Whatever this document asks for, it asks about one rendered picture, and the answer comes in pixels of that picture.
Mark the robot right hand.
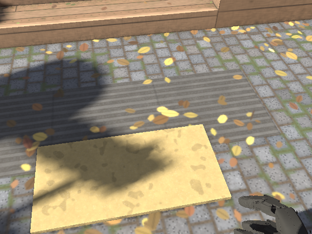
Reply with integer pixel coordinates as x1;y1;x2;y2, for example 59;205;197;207
233;194;311;234

